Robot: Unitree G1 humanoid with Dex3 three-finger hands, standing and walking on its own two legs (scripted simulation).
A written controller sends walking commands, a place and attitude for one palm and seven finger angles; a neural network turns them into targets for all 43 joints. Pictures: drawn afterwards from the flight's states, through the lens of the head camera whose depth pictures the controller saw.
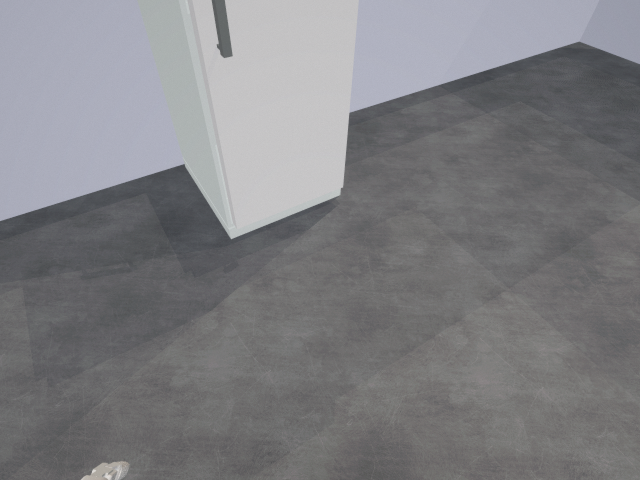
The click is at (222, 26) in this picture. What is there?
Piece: fridge door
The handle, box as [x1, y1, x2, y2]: [212, 0, 232, 57]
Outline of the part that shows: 212,0 219,42 217,44 217,47 220,50 220,53 223,57 231,56 232,54 224,0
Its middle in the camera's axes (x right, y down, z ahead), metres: -0.27 -0.62 +0.96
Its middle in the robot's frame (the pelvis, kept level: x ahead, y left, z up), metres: +1.14 +0.33 +0.18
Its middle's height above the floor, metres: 0.95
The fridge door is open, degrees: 0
